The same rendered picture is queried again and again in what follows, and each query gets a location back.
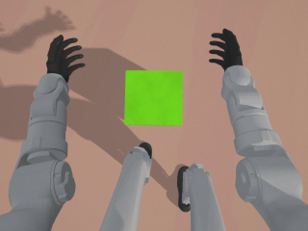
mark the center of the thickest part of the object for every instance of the carton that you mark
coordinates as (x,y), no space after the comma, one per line
(153,97)

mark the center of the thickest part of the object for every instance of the robot left upper arm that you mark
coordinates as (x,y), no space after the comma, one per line
(38,192)

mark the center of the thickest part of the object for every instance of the robot right hand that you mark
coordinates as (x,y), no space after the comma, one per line
(231,54)

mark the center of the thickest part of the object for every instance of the right robot forearm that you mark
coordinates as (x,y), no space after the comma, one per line
(254,136)

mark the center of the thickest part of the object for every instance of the robot right foot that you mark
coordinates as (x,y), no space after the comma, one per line
(184,207)

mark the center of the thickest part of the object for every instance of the left robot forearm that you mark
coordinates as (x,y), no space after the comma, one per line
(47,124)

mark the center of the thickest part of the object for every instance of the robot left hand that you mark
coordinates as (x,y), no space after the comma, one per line
(58,62)

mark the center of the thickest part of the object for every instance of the robot right shin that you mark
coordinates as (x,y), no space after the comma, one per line
(194,165)

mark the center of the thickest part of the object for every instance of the robot right upper arm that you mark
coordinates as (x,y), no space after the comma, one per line
(273,186)

